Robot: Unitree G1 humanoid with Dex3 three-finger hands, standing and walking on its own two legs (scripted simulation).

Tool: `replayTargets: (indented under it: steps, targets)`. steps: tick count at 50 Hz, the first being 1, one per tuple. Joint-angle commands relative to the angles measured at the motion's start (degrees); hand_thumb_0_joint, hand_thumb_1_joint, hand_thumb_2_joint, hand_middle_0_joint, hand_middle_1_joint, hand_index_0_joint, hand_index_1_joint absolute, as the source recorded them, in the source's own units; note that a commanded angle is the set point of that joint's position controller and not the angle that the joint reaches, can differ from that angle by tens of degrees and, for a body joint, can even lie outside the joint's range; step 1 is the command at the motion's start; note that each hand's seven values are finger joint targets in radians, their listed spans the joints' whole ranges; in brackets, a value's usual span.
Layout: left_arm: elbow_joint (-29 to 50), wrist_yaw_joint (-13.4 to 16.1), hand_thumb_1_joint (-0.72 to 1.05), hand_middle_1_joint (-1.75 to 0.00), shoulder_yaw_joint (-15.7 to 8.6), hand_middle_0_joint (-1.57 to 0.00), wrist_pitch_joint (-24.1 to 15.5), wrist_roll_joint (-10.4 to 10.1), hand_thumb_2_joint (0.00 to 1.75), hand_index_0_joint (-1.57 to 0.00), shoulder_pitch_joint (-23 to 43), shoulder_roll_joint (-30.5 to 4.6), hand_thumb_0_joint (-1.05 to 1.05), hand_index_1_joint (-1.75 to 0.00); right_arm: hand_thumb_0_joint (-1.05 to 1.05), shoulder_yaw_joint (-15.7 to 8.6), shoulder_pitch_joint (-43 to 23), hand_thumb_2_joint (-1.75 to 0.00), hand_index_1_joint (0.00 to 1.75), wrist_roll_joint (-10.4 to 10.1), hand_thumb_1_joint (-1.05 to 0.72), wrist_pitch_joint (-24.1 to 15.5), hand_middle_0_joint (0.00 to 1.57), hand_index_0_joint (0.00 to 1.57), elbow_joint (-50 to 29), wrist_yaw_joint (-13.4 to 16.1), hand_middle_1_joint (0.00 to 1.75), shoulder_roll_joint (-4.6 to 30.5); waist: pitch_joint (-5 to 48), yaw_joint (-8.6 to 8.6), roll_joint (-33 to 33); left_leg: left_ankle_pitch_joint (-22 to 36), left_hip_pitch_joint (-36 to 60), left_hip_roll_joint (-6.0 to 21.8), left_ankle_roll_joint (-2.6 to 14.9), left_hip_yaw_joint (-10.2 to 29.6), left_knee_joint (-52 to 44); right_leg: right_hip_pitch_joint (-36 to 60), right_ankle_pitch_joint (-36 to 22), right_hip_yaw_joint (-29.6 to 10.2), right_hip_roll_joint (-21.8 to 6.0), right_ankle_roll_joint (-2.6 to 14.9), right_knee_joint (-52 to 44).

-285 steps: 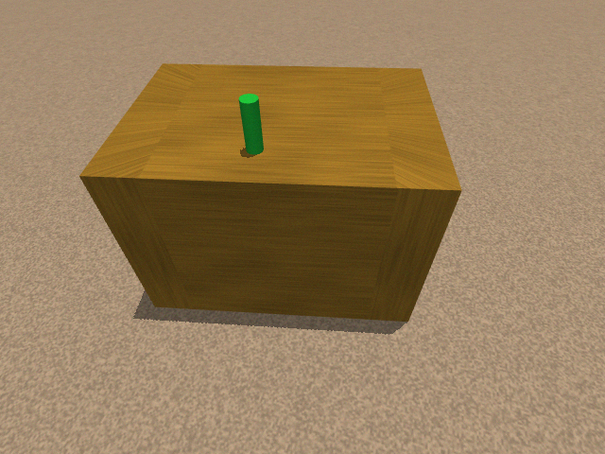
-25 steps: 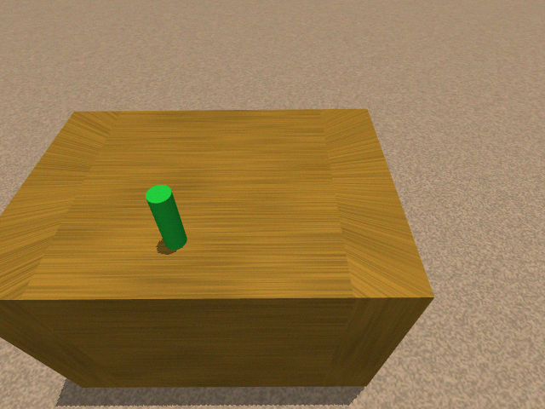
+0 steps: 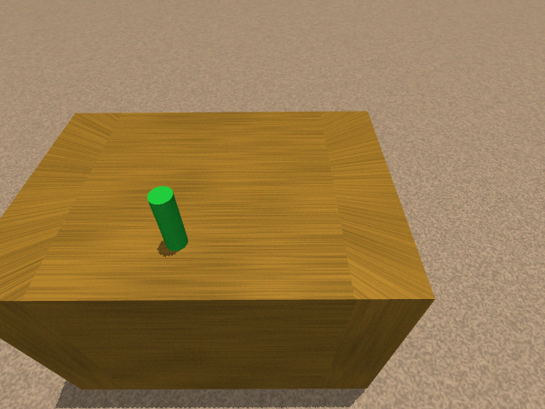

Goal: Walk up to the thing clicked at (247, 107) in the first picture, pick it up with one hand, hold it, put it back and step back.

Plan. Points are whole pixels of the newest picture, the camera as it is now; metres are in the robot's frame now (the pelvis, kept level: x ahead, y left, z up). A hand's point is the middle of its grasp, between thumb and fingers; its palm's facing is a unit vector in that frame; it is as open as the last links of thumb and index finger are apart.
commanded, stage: stand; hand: left
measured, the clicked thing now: (169, 220) +0.49 +0.23 -0.06
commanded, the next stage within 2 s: rise first in 0.20 s
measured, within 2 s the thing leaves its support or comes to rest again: neither
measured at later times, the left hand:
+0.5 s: hand out of the picture +0.15 +0.25 -0.14, palm faces +0.14 -0.94 -0.32, open 10.0 cm
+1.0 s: hand (104, 392) +0.18 +0.26 -0.06, palm faces +0.26 -0.90 -0.35, open 17.3 cm
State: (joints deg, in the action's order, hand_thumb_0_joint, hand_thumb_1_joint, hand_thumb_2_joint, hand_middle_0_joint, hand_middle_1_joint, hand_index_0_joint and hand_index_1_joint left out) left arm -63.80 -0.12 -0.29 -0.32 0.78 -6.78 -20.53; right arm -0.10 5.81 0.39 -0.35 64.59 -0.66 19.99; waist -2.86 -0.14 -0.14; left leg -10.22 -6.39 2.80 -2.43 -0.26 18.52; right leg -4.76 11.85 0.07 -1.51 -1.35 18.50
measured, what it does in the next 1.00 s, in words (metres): stands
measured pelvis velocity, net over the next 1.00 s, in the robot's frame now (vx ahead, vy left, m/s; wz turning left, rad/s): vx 0.01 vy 0.00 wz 0.01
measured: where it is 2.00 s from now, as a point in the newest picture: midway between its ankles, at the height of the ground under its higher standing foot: outside the picture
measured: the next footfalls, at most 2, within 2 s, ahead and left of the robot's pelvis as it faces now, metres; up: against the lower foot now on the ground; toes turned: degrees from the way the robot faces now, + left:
none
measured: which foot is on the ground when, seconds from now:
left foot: down 0.00-1.00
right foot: down 0.00-1.00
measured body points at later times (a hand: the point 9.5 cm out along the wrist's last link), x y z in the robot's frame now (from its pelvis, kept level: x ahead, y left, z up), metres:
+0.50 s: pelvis -0.02 +0.00 -0.01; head +0.03 +0.00 +0.44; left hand +0.14 +0.29 -0.12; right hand +0.14 -0.28 -0.12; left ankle +0.00 +0.15 -0.75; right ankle -0.02 -0.13 -0.75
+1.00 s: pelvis +0.01 +0.00 -0.01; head +0.01 +0.00 +0.44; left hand +0.16 +0.31 -0.04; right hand +0.17 -0.25 -0.09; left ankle +0.00 +0.15 -0.75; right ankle -0.02 -0.13 -0.75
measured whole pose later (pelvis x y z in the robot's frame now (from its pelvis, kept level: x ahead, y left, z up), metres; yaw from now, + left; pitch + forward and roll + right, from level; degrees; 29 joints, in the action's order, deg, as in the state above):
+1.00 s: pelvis +0.01 +0.00 -0.01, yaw +0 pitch +0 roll +0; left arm -23.5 4.5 -9.3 -4.3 -1.7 -16.9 -16.2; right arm -4.1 12.9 -1.9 -4.5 36.2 3.6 12.8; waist -0.2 1.3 0.6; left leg -14.0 -11.3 2.3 -2.0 0.0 25.2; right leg -9.3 15.5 0.2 -2.1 -1.7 24.8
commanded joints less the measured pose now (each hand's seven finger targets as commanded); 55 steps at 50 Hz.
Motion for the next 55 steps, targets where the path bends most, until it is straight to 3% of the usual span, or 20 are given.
replayTargets:
  steps: [1,15,16,17,19,20,22,23,25,26,30,32,33,35,37,39,41,48,49,55]
  targets:
    - [2.9,0.6,0.90,-0.30,-2.3,-0.20,-1.3,-0.2,0.90,-0.20,1.3,-12.3,0.00,-0.30,0.00,-2.5,-2.0,-0.90,0.30,0.1,-0.90,-1.0,0.20,0.20,-3.5,1.0,0.30,12.4,3.6,-0.01,0.1,9.0,2.0,5.0,2.73,3.7,-2.4,-1.7,-9.0,-3.5,-5.8,2.29,-3.0]
    - [3.1,0.6,0.82,-0.22,-2.5,-0.12,-1.3,-0.3,0.82,-0.12,1.1,-12.5,0.00,-0.22,0.00,-2.3,-1.3,-0.82,0.22,0.1,-0.82,-1.1,0.12,0.12,-3.7,1.0,0.22,12.2,4.9,0.08,0.3,11.2,2.6,5.1,3.02,3.4,-1.5,-0.7,-11.9,-3.9,-6.3,2.45,-2.1]
    - [23.2,0.9,0.74,-0.14,-0.8,-0.04,-5.8,-4.6,0.74,-0.04,21.2,-1.3,0.00,-0.14,0.00,-0.6,-21.4,-0.74,0.14,-5.7,-0.74,-7.8,0.05,0.05,-23.8,1.9,0.14,1.7,4.8,-1.75,2.9,4.7,-5.7,-3.1,2.05,-2.9,4.0,-8.9,-6.4,1.5,0.6,1.18,2.2]
    - [25.1,2.3,0.66,-0.06,-1.3,-0.06,-8.0,-6.7,0.66,-0.02,19.6,-5.3,0.00,-0.08,0.00,-0.4,-17.8,-0.66,0.06,-6.2,-0.66,-8.7,0.05,0.05,-24.8,2.8,0.06,3.6,7.9,0.37,-1.4,1.5,-2.2,-2.6,2.34,-2.4,1.8,-4.2,-3.1,1.8,0.4,1.07,0.7]
    - [17.1,3.7,0.50,-0.07,-5.0,-0.08,-7.0,-6.3,0.50,-0.06,10.4,-10.4,0.00,-0.08,0.00,-4.7,-10.2,-0.50,0.05,-6.0,-0.50,-7.7,0.05,0.05,-16.2,4.5,0.05,9.9,3.7,-0.41,0.9,-0.3,-5.8,-2.7,2.04,-2.8,2.8,-8.3,-1.4,1.9,1.1,1.51,2.1]
    - [18.5,4.6,0.42,-0.07,-9.4,-0.07,-6.7,-5.9,0.42,-0.05,10.3,-15.3,0.00,-0.08,0.00,-9.0,-9.4,-0.42,0.05,-5.4,-0.42,-7.4,0.05,0.05,-14.7,5.4,0.05,14.1,7.8,0.17,0.5,2.3,-5.1,-2.3,2.02,-2.7,4.5,-7.8,-4.0,1.9,1.0,1.44,3.7]
    - [13.5,4.8,0.26,-0.07,-9.3,-0.06,-6.5,-4.3,0.28,-0.06,6.8,-10.5,0.00,-0.07,0.00,-7.7,-8.1,-0.26,0.05,-3.9,-0.26,-7.4,0.05,0.05,-13.1,5.1,0.05,7.7,10.5,0.68,0.0,5.3,-6.7,-2.3,2.19,-2.5,6.6,-7.7,-7.7,1.9,1.1,1.36,6.0]
    - [16.0,4.4,0.18,-0.07,-9.6,-0.06,-6.7,-3.7,0.25,-0.06,5.8,-8.4,0.00,-0.07,0.00,-8.8,-6.7,-0.22,0.05,-3.3,-0.18,-7.4,0.05,0.05,-13.8,4.6,0.05,6.8,11.6,0.44,1.9,5.8,-6.1,-2.5,2.25,-2.4,6.6,-8.4,-8.0,1.9,1.2,1.63,6.3]
    - [18.8,4.5,0.06,-0.07,-12.6,-0.07,-6.1,-2.9,0.20,-0.07,-2.5,-9.8,0.00,-0.06,0.00,-11.5,3.5,-0.19,0.05,-2.6,-0.02,-6.1,0.05,0.05,-13.6,4.7,0.05,8.0,15.0,0.84,2.5,10.5,-3.2,-2.7,2.02,-2.8,6.2,-6.0,-11.6,2.3,1.6,1.57,5.6]
    - [19.7,4.6,-0.02,-0.07,-13.0,-0.07,-5.7,-2.8,0.16,-0.08,-5.0,-10.1,0.00,-0.06,0.00,-11.4,2.8,-0.16,0.05,-2.7,0.06,-5.9,0.05,0.05,-15.9,4.6,0.05,7.8,15.4,1.51,1.6,12.3,-3.1,-2.8,1.90,-2.8,5.7,-4.8,-13.1,2.5,1.7,1.39,5.2]
    - [24.8,4.0,-0.22,-0.06,-12.7,-0.06,-4.7,-3.0,0.10,-0.07,-5.9,-6.8,0.00,-0.05,0.00,-10.4,4.5,-0.11,0.05,-2.8,0.24,-4.5,0.05,0.05,-18.9,4.0,0.05,4.6,12.2,1.38,1.7,12.8,-3.4,-3.0,1.89,-3.4,5.2,-6.2,-13.5,2.6,1.3,1.09,4.5]
    - [35.4,4.1,-0.33,-0.06,-10.4,-0.05,-5.8,-3.2,0.08,-0.06,4.2,-4.9,0.00,-0.05,0.00,-7.3,-7.0,-0.09,0.05,-3.2,0.31,-5.5,0.05,0.05,-28.8,4.0,0.05,1.6,11.6,1.56,1.0,9.5,-4.0,-2.7,2.02,-2.9,4.5,-7.0,-9.9,2.5,1.0,1.14,4.0]
    - [31.3,4.4,-0.38,-0.06,-11.7,-0.05,-5.4,-3.0,0.08,-0.05,0.9,-6.1,0.00,-0.06,0.00,-9.2,-3.1,-0.08,0.05,-2.8,0.36,-5.2,0.05,0.05,-24.6,4.5,0.05,3.7,9.1,1.21,1.0,7.0,-4.8,-2.8,2.21,-3.1,4.1,-7.9,-7.5,2.4,0.9,1.17,3.4]
    - [42.1,4.8,-0.46,-0.06,-10.1,-0.05,-6.5,-3.0,0.07,-0.05,4.5,-5.5,0.00,-0.06,0.00,-7.8,-7.7,-0.07,0.05,-3.0,0.40,-6.3,0.05,0.05,-33.6,4.8,0.05,2.7,13.1,1.30,1.5,7.7,-2.7,-2.7,2.23,-2.8,4.1,-6.0,-8.1,2.3,0.9,1.23,3.6]
    - [40.5,5.4,-0.57,-0.07,-11.6,-0.07,-6.6,-2.7,0.03,-0.07,1.3,-7.0,0.00,-0.06,0.00,-8.5,-1.3,-0.06,0.05,-2.4,0.45,-6.1,0.05,0.05,-28.7,5.2,0.05,3.2,9.7,1.17,1.5,7.1,-3.5,-2.6,2.21,-2.9,4.0,-6.6,-7.5,2.6,1.1,1.35,3.5]
    - [45.0,5.4,-0.57,-0.06,-10.9,-0.06,-6.9,-2.6,0.04,-0.06,-0.2,-5.8,0.00,-0.06,0.00,-9.5,-0.5,-0.05,0.05,-2.2,0.48,-6.8,0.05,0.05,-33.7,5.5,0.05,4.4,13.4,0.34,-0.1,10.0,-0.9,-2.4,2.23,-2.7,4.6,-4.7,-10.5,2.8,1.4,1.22,4.0]
    - [43.7,5.7,-0.56,-0.06,-13.8,-0.06,-6.7,-2.4,0.03,-0.06,-4.3,-8.0,0.00,-0.06,0.00,-9.4,2.4,-0.05,0.05,-2.0,0.49,-6.5,0.05,0.05,-31.2,5.6,0.05,4.0,10.7,1.26,1.9,11.3,-1.4,-2.4,1.91,-2.9,4.4,-4.8,-11.6,2.9,1.3,1.47,4.3]
    - [52.2,5.2,-0.55,-0.06,-13.3,-0.05,-7.3,-2.9,0.02,-0.05,-6.1,-6.0,0.00,-0.05,0.00,-6.2,3.4,-0.04,0.05,-2.3,0.52,-6.7,0.05,0.05,-38.5,5.0,0.05,0.6,9.2,1.47,2.3,11.8,-0.9,-2.5,1.97,-3.2,4.0,-3.4,-12.0,3.3,1.1,1.31,3.6]
    - [48.3,5.3,-0.54,-0.05,-15.4,-0.04,-6.7,-2.8,0.02,-0.05,-9.5,-7.2,0.00,-0.05,0.00,-6.4,6.3,-0.04,0.05,-2.1,0.53,-6.2,0.05,0.05,-35.7,5.0,0.05,0.5,6.8,1.90,1.8,11.8,-1.8,-2.6,2.01,-3.2,3.8,-3.9,-12.0,3.3,1.1,1.32,3.3]
    - [57.1,4.5,-0.56,-0.05,-14.6,-0.05,-7.2,-3.1,0.03,-0.05,-7.8,-6.1,0.00,-0.05,0.00,-8.3,4.3,-0.04,0.05,-2.0,0.52,-6.6,0.05,0.05,-38.2,4.6,0.05,1.6,6.4,1.60,3.5,10.5,-0.5,-2.5,1.91,-3.2,3.3,-3.6,-11.0,3.2,1.1,1.47,2.9]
